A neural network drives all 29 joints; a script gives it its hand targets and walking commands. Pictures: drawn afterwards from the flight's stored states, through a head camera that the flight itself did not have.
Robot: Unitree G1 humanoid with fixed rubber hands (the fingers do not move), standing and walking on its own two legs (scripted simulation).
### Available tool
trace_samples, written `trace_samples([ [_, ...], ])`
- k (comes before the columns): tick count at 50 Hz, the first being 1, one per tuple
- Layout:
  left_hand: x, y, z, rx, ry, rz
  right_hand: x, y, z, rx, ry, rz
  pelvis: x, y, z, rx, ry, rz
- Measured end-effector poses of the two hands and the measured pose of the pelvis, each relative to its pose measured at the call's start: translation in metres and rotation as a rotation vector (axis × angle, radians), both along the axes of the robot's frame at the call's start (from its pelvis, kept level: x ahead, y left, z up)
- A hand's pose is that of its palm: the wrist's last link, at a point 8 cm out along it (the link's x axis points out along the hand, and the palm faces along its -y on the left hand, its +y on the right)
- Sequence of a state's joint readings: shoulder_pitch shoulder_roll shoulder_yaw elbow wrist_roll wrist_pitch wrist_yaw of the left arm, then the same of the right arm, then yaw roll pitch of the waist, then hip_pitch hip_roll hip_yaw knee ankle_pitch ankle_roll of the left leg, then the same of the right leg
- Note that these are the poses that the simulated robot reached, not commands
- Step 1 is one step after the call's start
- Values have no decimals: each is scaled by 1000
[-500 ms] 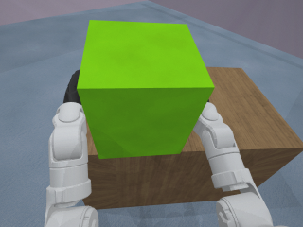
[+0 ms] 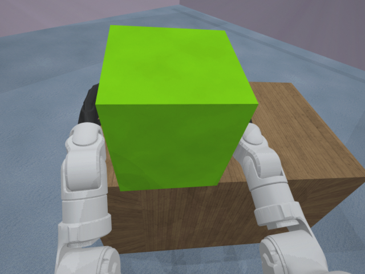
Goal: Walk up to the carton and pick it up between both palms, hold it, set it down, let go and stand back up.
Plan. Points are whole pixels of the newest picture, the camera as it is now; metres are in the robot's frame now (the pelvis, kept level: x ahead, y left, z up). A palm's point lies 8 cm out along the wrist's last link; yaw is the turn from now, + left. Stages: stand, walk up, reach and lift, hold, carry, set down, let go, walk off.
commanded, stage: hold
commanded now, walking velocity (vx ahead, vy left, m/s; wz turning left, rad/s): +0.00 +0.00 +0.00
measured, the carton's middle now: (170, 114) +0.35 +0.01 +0.20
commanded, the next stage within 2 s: none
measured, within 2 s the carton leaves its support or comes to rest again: neither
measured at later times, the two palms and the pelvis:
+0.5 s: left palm (89, 123) +0.34 +0.16 +0.19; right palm (241, 123) +0.34 -0.14 +0.18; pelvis -0.01 +0.00 +0.00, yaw +0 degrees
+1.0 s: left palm (91, 122) +0.35 +0.16 +0.18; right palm (239, 123) +0.35 -0.14 +0.18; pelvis +0.00 +0.01 +0.00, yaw +0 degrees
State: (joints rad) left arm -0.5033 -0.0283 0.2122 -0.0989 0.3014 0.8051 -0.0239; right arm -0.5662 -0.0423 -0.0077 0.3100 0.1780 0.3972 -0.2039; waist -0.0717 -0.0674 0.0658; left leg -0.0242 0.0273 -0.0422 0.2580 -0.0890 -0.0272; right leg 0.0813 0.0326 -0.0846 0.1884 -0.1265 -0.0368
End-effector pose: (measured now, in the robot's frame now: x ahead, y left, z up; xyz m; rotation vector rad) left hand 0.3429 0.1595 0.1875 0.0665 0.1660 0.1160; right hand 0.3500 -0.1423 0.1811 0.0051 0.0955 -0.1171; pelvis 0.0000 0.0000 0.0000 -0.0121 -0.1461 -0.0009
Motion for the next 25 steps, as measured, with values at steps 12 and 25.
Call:
trace_samples([
  [12,-1,0,-7,-9,-7,-9,-3,0,-2,-17,-7,-8,-3,-2,0,-2,17,2],
  [25,-2,1,2,-14,-27,-11,-7,1,3,-11,-27,-16,-6,2,0,-1,2,0],
])
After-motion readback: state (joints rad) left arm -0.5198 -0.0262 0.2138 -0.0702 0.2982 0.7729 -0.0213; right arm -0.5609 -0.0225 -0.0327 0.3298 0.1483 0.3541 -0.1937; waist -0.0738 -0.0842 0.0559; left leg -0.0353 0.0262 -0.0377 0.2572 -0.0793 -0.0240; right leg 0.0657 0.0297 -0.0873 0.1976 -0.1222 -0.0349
